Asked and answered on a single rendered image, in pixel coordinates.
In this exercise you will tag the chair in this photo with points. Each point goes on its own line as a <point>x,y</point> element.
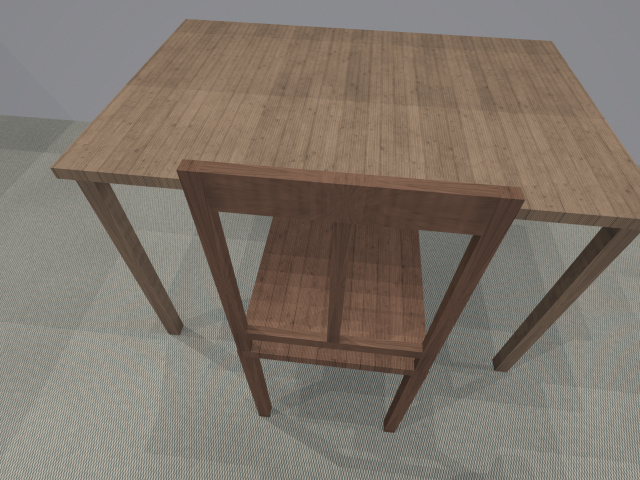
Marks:
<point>340,279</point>

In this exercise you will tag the table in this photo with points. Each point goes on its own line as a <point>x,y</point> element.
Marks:
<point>482,110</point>

